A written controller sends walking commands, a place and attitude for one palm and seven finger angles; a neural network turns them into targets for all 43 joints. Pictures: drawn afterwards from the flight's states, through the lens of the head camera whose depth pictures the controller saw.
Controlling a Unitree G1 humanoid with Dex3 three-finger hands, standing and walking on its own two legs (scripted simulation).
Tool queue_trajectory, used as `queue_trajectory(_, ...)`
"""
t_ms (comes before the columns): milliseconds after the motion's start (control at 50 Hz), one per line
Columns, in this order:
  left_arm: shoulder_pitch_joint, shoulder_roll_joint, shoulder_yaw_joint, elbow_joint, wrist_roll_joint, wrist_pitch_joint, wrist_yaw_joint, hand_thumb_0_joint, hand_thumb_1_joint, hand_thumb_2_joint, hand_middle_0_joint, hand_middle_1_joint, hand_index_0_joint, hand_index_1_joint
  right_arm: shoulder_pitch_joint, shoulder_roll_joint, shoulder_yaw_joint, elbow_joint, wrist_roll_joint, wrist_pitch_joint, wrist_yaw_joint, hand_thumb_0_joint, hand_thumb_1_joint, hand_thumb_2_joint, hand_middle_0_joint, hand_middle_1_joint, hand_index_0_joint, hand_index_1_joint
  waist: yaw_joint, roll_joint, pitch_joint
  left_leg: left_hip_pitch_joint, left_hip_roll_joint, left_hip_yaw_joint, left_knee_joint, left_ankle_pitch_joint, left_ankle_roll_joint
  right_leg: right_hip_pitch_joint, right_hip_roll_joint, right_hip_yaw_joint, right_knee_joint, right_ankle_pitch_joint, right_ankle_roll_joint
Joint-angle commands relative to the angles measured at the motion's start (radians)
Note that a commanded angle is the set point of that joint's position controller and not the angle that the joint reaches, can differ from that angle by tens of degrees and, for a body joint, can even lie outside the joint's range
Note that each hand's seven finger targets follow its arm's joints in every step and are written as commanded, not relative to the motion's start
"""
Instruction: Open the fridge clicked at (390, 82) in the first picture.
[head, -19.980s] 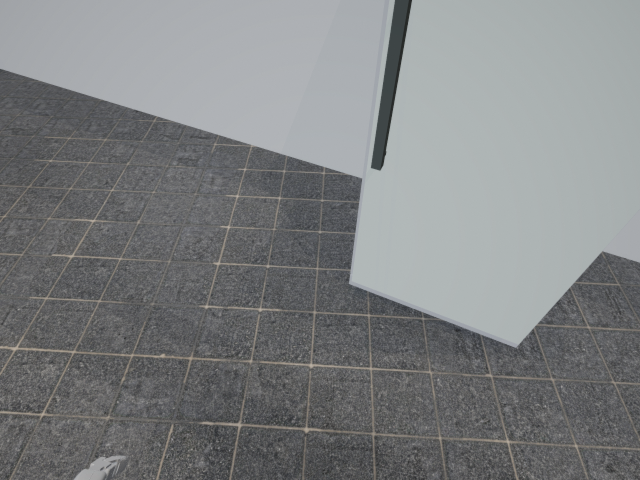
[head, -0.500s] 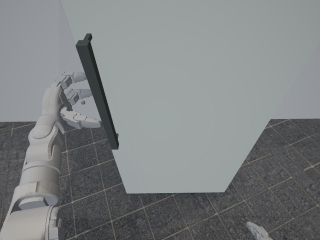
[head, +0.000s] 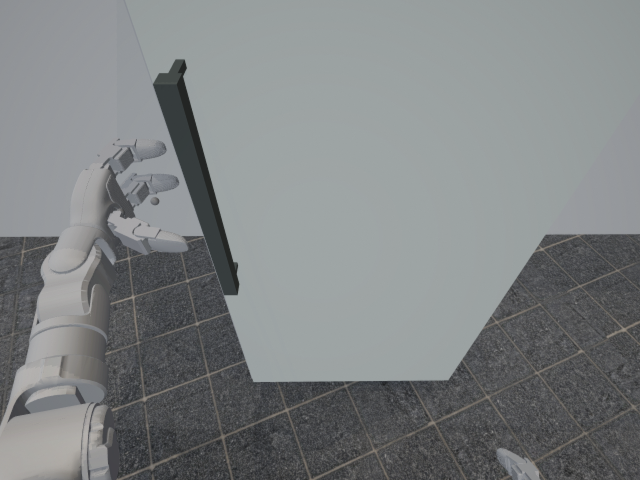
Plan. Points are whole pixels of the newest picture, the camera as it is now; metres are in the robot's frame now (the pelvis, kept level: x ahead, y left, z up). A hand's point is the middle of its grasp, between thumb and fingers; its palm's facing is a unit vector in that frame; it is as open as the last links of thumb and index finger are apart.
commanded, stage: move the hooked fingers beside the handle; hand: left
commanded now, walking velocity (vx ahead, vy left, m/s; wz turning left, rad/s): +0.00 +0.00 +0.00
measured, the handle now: (211, 202) +0.46 +0.18 +0.09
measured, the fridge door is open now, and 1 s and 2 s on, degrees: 0 0 0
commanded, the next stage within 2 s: feel for the door with the fingertips in 1.26 s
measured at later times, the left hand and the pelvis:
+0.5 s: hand (136, 208) +0.39 +0.24 +0.15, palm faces +0.07 -1.00 +0.01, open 14.0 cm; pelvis +0.00 +0.01 +0.00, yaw +0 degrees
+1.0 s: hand (134, 207) +0.39 +0.24 +0.15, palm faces +0.06 -1.00 +0.01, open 14.0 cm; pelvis +0.00 +0.01 +0.00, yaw +1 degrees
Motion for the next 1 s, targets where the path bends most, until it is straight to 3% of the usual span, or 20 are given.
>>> queue_trajectory(0, -0.360, 0.253, 0.063, -0.265, -0.017, -0.072, -0.002, 0.000, -0.500, 0.300, -0.300, -1.200, -0.300, -1.200, -0.035, -0.138, -0.053, -0.142, 0.001, -0.052, -0.011, 0.000, -0.900, -0.900, 0.200, 0.300, 0.200, 0.300, 0.013, 0.024, -0.330, 0.248, -0.040, -0.031, -0.041, 0.281, 0.045, 0.033, 0.020, 0.027, -0.060, 0.380, 0.000)
queue_trajectory(100, -0.355, 0.271, 0.075, -0.235, -0.018, -0.045, -0.006, 0.000, -0.500, 0.300, -0.300, -1.200, -0.300, -1.200, -0.035, -0.142, -0.052, -0.136, 0.005, -0.046, -0.015, 0.000, -0.900, -0.900, 0.200, 0.300, 0.200, 0.300, 0.001, -0.010, -0.262, 0.215, -0.037, -0.030, -0.050, 0.233, 0.045, 0.004, 0.022, 0.025, -0.074, 0.336, 0.003)
queue_trajectory(120, -0.376, 0.245, 0.050, -0.242, -0.019, -0.041, -0.009, 0.000, -0.500, 0.300, -0.300, -1.200, -0.300, -1.200, -0.043, -0.139, -0.050, -0.142, 0.008, -0.048, -0.015, 0.000, -0.900, -0.900, 0.200, 0.300, 0.200, 0.300, -0.004, 0.001, -0.252, 0.213, -0.038, -0.033, -0.055, 0.222, 0.045, -0.007, 0.021, 0.025, -0.076, 0.325, 0.003)
queue_trajectory(160, -0.401, 0.272, 0.074, -0.264, -0.017, -0.048, -0.006, 0.000, -0.500, 0.300, -0.300, -1.200, -0.300, -1.200, -0.040, -0.140, -0.052, -0.140, 0.005, -0.050, -0.017, 0.000, -0.900, -0.900, 0.200, 0.300, 0.200, 0.300, -0.002, 0.027, -0.271, 0.234, -0.038, -0.036, -0.052, 0.226, 0.043, -0.012, 0.023, 0.027, -0.077, 0.319, 0.000)
queue_trajectory(200, -0.397, 0.276, 0.073, -0.271, -0.017, -0.059, -0.009, 0.000, -0.500, 0.300, -0.300, -1.200, -0.300, -1.200, -0.032, -0.143, -0.054, -0.136, 0.003, -0.050, -0.019, 0.000, -0.900, -0.900, 0.200, 0.300, 0.200, 0.300, -0.005, 0.003, -0.298, 0.248, -0.034, -0.038, -0.045, 0.251, 0.044, 0.002, 0.024, 0.025, -0.072, 0.333, 0.000)
queue_trajectory(220, -0.401, 0.246, 0.049, -0.292, -0.020, -0.063, -0.012, 0.000, -0.500, 0.300, -0.300, -1.200, -0.300, -1.200, -0.040, -0.138, -0.052, -0.140, 0.004, -0.054, -0.017, 0.000, -0.900, -0.900, 0.200, 0.300, 0.200, 0.300, -0.005, 0.039, -0.309, 0.262, -0.036, -0.040, -0.045, 0.267, 0.043, 0.001, 0.022, 0.026, -0.068, 0.347, -0.001)
queue_trajectory(240, -0.377, 0.273, 0.080, -0.306, -0.023, -0.066, -0.011, 0.000, -0.500, 0.300, -0.300, -1.200, -0.300, -1.200, -0.038, -0.137, -0.054, -0.142, 0.001, -0.057, -0.015, 0.000, -0.900, -0.900, 0.200, 0.300, 0.200, 0.300, 0.007, 0.056, -0.328, 0.276, -0.035, -0.041, -0.043, 0.280, 0.041, 0.007, 0.024, 0.027, -0.066, 0.359, -0.002)
queue_trajectory(280, -0.339, 0.248, 0.064, -0.304, -0.025, -0.061, -0.020, 0.000, -0.500, 0.300, -0.300, -1.200, -0.300, -1.200, -0.043, -0.134, -0.051, -0.143, 0.002, -0.058, -0.013, 0.000, -0.900, -0.900, 0.200, 0.300, 0.200, 0.300, 0.008, 0.056, -0.311, 0.273, -0.035, -0.042, -0.044, 0.301, 0.038, 0.010, 0.024, 0.021, -0.062, 0.376, -0.005)
queue_trajectory(300, -0.299, 0.251, 0.070, -0.269, -0.028, -0.051, -0.023, 0.000, -0.500, 0.300, -0.300, -1.200, -0.300, -1.200, -0.036, -0.139, -0.054, -0.139, 0.004, -0.055, -0.013, 0.000, -0.900, -0.900, 0.200, 0.300, 0.200, 0.300, 0.007, 0.007, -0.295, 0.256, -0.034, -0.036, -0.042, 0.292, 0.042, 0.011, 0.027, 0.019, -0.067, 0.371, -0.001)
queue_trajectory(360, -0.333, 0.247, 0.059, -0.250, -0.028, -0.026, -0.029, 0.000, -0.500, 0.300, -0.300, -1.200, -0.300, -1.200, -0.046, -0.139, -0.050, -0.140, 0.008, -0.053, -0.016, 0.000, -0.900, -0.900, 0.200, 0.300, 0.200, 0.300, -0.001, 0.021, -0.240, 0.229, -0.034, -0.041, -0.055, 0.234, 0.038, -0.024, 0.025, 0.017, -0.077, 0.318, -0.001)
queue_trajectory(400, -0.361, 0.275, 0.071, -0.266, -0.023, -0.027, -0.024, 0.000, -0.500, 0.300, -0.300, -1.200, -0.300, -1.200, -0.045, -0.145, -0.052, -0.141, 0.007, -0.051, -0.019, 0.000, -0.900, -0.900, 0.200, 0.300, 0.200, 0.300, -0.005, 0.010, -0.252, 0.230, -0.034, -0.038, -0.050, 0.230, 0.042, -0.020, 0.024, 0.020, -0.079, 0.308, 0.000)
queue_trajectory(440, -0.388, 0.277, 0.073, -0.295, -0.023, -0.035, -0.020, 0.000, -0.500, 0.300, -0.300, -1.200, -0.300, -1.200, -0.046, -0.141, -0.051, -0.143, 0.005, -0.054, -0.018, 0.000, -0.900, -0.900, 0.200, 0.300, 0.200, 0.300, -0.001, 0.048, -0.286, 0.255, -0.034, -0.048, -0.050, 0.248, 0.037, -0.016, 0.024, 0.022, -0.072, 0.317, -0.004)
queue_trajectory(480, -0.387, 0.247, 0.053, -0.321, -0.027, -0.047, -0.021, 0.000, -0.500, 0.300, -0.300, -1.200, -0.300, -1.200, -0.049, -0.136, -0.050, -0.146, 0.004, -0.060, -0.017, 0.000, -0.900, -0.900, 0.200, 0.300, 0.200, 0.300, -0.004, 0.066, -0.303, 0.284, -0.034, -0.050, -0.045, 0.264, 0.036, -0.022, 0.025, 0.020, -0.074, 0.321, -0.005)
queue_trajectory(500, -0.381, 0.269, 0.067, -0.317, -0.027, -0.054, -0.020, 0.000, -0.500, 0.300, -0.300, -1.200, -0.300, -1.200, -0.041, -0.142, -0.050, -0.140, 0.001, -0.060, -0.017, 0.000, -0.900, -0.900, 0.200, 0.300, 0.200, 0.300, -0.004, 0.029, -0.312, 0.275, -0.033, -0.049, -0.042, 0.272, 0.040, -0.005, 0.027, 0.020, -0.072, 0.331, -0.004)
queue_trajectory(600, -0.313, 0.278, 0.084, -0.255, -0.027, -0.037, -0.032, 0.000, -0.500, 0.300, -0.300, -1.200, -0.300, -1.200, -0.046, -0.144, -0.049, -0.141, 0.004, -0.057, -0.014, 0.000, -0.900, -0.900, 0.200, 0.300, 0.200, 0.300, 0.011, 0.016, -0.278, 0.234, -0.035, -0.043, -0.048, 0.251, 0.039, 0.003, 0.023, 0.019, -0.072, 0.327, -0.004)
queue_trajectory(760, -0.350, 0.269, 0.078, -0.313, -0.037, -0.043, -0.037, 0.000, -0.500, 0.300, -0.300, -1.200, -0.300, -1.200, -0.054, -0.139, -0.050, -0.151, 0.004, -0.059, -0.015, 0.000, -0.900, -0.900, 0.200, 0.300, 0.200, 0.300, 0.003, 0.048, -0.290, 0.253, -0.036, -0.042, -0.043, 0.257, 0.039, -0.007, 0.024, 0.023, -0.071, 0.336, -0.002)
queue_trajectory(800, -0.337, 0.288, 0.090, -0.281, -0.035, -0.042, -0.037, 0.000, -0.500, 0.300, -0.300, -1.200, -0.300, -1.200, -0.044, -0.143, -0.051, -0.142, 0.004, -0.059, -0.017, 0.000, -0.900, -0.900, 0.200, 0.300, 0.200, 0.300, -0.001, 0.008, -0.278, 0.236, -0.034, -0.041, -0.041, 0.245, 0.042, -0.005, 0.026, 0.022, -0.074, 0.327, 0.000)
queue_trajectory(880, -0.410, 0.267, 0.055, -0.251, -0.028, -0.037, -0.039, 0.000, -0.500, 0.300, -0.300, -1.200, -0.300, -1.200, -0.048, -0.143, -0.047, -0.135, 0.006, -0.060, -0.021, 0.000, -0.900, -0.900, 0.200, 0.300, 0.200, 0.300, -0.016, 0.043, -0.246, 0.226, -0.037, -0.047, -0.049, 0.196, 0.039, -0.046, 0.022, 0.023, -0.082, 0.270, -0.001)
queue_trajectory(940, -0.441, 0.260, 0.043, -0.242, -0.025, -0.048, -0.034, 0.000, -0.500, 0.300, -0.300, -1.200, -0.300, -1.200, -0.041, -0.144, -0.047, -0.129, 0.004, -0.063, -0.021, 0.000, -0.900, -0.900, 0.200, 0.300, 0.200, 0.300, -0.021, 0.042, -0.269, 0.234, -0.037, -0.051, -0.044, 0.192, 0.039, -0.046, 0.021, 0.024, -0.081, 0.263, -0.001)
queue_trajectory(980, -0.412, 0.303, 0.085, -0.204, -0.025, -0.053, -0.034, 0.000, -0.500, 0.300, -0.300, -1.200, -0.300, -1.200, -0.033, -0.149, -0.048, -0.126, 0.002, -0.062, -0.022, 0.000, -0.900, -0.900, 0.200, 0.300, 0.200, 0.300, -0.009, 0.019, -0.278, 0.219, -0.036, -0.051, -0.044, 0.188, 0.039, -0.035, 0.022, 0.026, -0.078, 0.262, -0.001)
